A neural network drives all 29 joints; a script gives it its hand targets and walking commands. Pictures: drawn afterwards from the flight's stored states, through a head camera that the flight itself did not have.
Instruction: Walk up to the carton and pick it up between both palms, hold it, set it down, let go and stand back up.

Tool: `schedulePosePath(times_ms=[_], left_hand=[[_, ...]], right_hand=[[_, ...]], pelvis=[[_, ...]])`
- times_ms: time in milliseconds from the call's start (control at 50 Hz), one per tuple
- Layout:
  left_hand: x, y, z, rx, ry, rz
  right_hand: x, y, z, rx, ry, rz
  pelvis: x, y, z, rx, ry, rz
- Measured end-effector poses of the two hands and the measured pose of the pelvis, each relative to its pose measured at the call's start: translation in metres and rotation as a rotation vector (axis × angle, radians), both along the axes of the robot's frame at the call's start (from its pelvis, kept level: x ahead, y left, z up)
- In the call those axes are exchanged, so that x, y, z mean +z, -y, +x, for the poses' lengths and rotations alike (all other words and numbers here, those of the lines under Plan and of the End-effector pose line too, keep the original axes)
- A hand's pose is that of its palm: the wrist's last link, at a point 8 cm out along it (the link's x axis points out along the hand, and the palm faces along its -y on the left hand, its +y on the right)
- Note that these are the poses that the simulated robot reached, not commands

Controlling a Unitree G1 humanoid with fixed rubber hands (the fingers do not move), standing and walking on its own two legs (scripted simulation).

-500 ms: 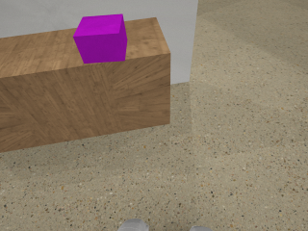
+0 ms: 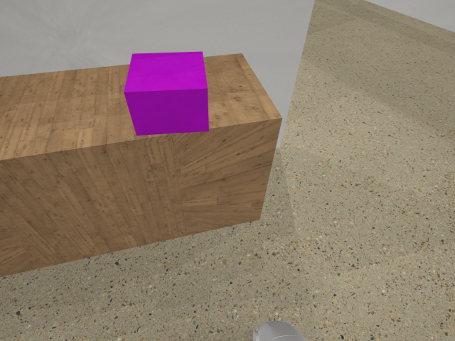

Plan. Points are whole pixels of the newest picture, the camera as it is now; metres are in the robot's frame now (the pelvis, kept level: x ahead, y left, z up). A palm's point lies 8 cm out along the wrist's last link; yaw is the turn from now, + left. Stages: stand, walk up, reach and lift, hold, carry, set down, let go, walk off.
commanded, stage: walk up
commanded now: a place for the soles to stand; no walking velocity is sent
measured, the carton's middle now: (170, 92) +0.82 +0.14 -0.02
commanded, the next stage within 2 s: none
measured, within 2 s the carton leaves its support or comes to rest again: neither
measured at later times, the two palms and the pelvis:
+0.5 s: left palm (60, 317) +0.20 +0.30 -0.08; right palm (324, 283) +0.24 -0.21 -0.12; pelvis +0.17 +0.05 +0.01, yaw +0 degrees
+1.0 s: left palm (35, 244) +0.37 +0.43 -0.12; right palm (248, 238) +0.35 -0.05 -0.11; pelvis +0.30 +0.19 +0.01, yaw +3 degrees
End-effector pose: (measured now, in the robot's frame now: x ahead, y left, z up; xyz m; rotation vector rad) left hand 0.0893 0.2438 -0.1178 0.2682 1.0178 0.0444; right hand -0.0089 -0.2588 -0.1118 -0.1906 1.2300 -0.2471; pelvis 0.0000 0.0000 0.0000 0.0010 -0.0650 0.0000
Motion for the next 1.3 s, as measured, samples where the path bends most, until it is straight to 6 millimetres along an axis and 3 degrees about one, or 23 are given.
schedulePosePath(times_ms=[80, 140, 200, 300, 380, 520, 600, 660, 760, 820, 980, 1060, 1160, 1300], left_hand=[[0.023, -0.003, 0.052, -0.032, 0.052, -0.001], [0.033, -0.005, 0.085, -0.039, 0.079, 0.001], [0.037, -0.004, 0.116, -0.046, 0.103, 0.003], [0.029, -0.001, 0.157, -0.029, 0.131, 0.035], [0.027, -0.018, 0.153, 0.081, 0.118, 0.067], [0.043, -0.066, 0.106, 0.225, -0.029, 0.127], [0.043, -0.096, 0.097, 0.248, -0.117, 0.141], [0.034, -0.12, 0.109, 0.246, -0.144, 0.129], [-0.001, -0.167, 0.159, 0.207, -0.142, 0.079], [-0.015, -0.182, 0.196, 0.17, -0.127, 0.039], [0.0, -0.182, 0.272, 0.093, -0.066, -0.007], [0.004, -0.187, 0.289, 0.081, -0.066, 0.018], [0.008, -0.188, 0.299, 0.095, -0.055, 0.05], [0.02, -0.185, 0.312, 0.129, 0.004, 0.027]], right_hand=[[0.007, -0.013, -0.008, -0.008, -0.088, 0.012], [0.004, -0.027, 0.0, -0.002, -0.127, 0.044], [-0.006, -0.038, 0.025, 0.008, -0.123, 0.081], [-0.035, -0.045, 0.089, 0.044, -0.065, 0.125], [-0.039, -0.05, 0.15, 0.126, -0.026, 0.127], [-0.009, -0.055, 0.267, 0.239, 0.11, 0.077], [-0.001, -0.081, 0.312, 0.262, 0.149, 0.087], [-0.003, -0.113, 0.334, 0.274, 0.144, 0.105], [-0.016, -0.167, 0.362, 0.255, 0.12, 0.083], [-0.015, -0.193, 0.366, 0.206, 0.113, 0.072], [0.004, -0.204, 0.358, 0.099, 0.077, 0.026], [-0.005, -0.206, 0.365, 0.1, 0.086, 0.031], [-0.019, -0.203, 0.391, 0.116, 0.138, 0.057], [-0.013, -0.207, 0.416, 0.14, 0.206, 0.074]], pelvis=[[0.012, -0.014, 0.027, 0.01, -0.011, -0.001], [0.016, -0.02, 0.048, 0.009, -0.017, 0.004], [0.013, -0.023, 0.071, -0.005, -0.017, 0.015], [-0.005, -0.025, 0.113, -0.026, -0.008, -0.008], [-0.006, -0.029, 0.137, -0.003, 0.012, -0.003], [0.014, -0.058, 0.174, 0.007, 0.023, 0.02], [0.017, -0.082, 0.195, 0.018, 0.008, 0.013], [0.014, -0.102, 0.215, 0.037, -0.004, -0.006], [-0.007, -0.146, 0.253, 0.063, -0.015, -0.023], [-0.011, -0.164, 0.266, 0.062, -0.012, -0.002], [0.007, -0.187, 0.294, 0.049, -0.026, 0.01], [0.004, -0.191, 0.3, 0.032, -0.025, 0.028], [-0.003, -0.186, 0.3, 0.012, -0.007, 0.009], [0.001, -0.183, 0.297, 0.013, -0.016, 0.01]])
